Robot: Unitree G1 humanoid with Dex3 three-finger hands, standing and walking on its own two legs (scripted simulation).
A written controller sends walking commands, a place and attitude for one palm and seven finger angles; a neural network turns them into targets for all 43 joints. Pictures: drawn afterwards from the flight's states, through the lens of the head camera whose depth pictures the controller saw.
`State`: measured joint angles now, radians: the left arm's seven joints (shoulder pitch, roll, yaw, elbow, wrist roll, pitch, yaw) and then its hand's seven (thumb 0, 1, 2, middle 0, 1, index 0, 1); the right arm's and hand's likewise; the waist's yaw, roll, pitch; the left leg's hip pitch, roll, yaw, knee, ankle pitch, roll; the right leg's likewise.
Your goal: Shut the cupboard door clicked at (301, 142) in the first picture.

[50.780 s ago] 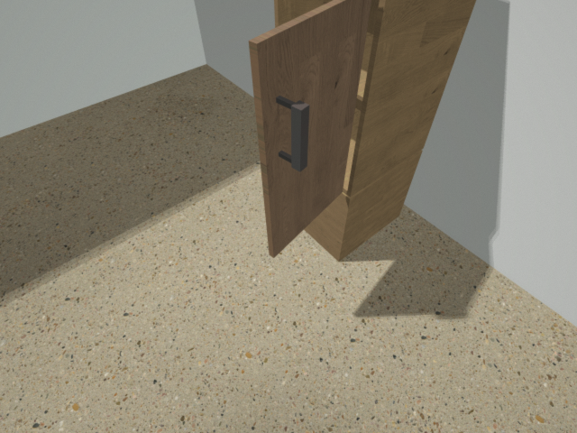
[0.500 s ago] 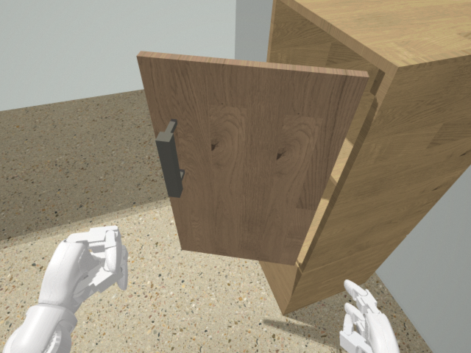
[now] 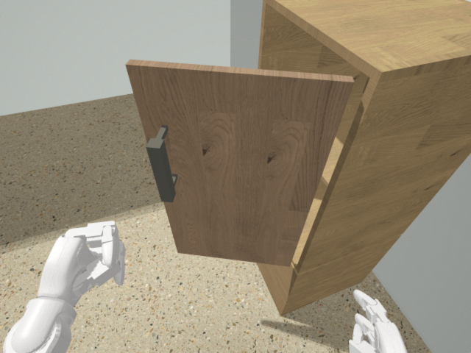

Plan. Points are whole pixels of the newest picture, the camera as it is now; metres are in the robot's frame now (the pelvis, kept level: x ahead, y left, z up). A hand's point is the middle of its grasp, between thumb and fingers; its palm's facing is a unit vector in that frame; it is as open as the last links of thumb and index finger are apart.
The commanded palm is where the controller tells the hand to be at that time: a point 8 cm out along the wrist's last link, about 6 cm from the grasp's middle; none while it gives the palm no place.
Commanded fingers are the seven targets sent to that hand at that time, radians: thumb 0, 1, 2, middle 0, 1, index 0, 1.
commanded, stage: bring the fist close to the handle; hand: left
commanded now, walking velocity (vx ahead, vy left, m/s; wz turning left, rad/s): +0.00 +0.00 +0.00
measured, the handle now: (166, 164) +0.43 +0.16 +0.10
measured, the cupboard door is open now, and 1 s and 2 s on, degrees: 62 62 59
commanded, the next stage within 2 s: push the door shut along its arc in 1.48 s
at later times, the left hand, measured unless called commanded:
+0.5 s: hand (135, 240) +0.26 +0.17 +0.10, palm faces -0.04 -1.00 -0.07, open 3.1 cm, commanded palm +0.24 +0.22 +0.10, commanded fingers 0.00 0.90 0.90 -1.30 -1.50 -1.30 -1.50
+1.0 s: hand (159, 217) +0.31 +0.15 +0.10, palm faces -0.07 -1.00 -0.04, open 3.1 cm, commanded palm +0.29 +0.20 +0.10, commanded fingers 0.00 0.90 0.90 -1.30 -1.50 -1.30 -1.50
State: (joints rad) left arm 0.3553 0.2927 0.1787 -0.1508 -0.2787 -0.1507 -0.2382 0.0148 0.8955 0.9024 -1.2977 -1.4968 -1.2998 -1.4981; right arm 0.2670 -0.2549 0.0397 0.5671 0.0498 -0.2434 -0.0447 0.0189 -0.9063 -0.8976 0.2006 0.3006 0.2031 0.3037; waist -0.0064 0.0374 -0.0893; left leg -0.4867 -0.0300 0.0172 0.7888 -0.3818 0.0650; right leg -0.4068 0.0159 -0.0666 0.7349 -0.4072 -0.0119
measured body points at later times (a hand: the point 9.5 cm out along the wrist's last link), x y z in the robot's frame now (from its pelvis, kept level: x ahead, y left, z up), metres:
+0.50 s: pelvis +0.00 -0.02 +0.00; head +0.01 -0.03 +0.45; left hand +0.26 +0.23 +0.10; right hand +0.16 -0.26 -0.07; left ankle +0.01 +0.07 -0.71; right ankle -0.02 -0.11 -0.71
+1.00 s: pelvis +0.01 -0.02 +0.00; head +0.02 -0.03 +0.45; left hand +0.30 +0.20 +0.10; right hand +0.17 -0.26 -0.08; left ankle +0.01 +0.07 -0.71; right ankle -0.02 -0.11 -0.71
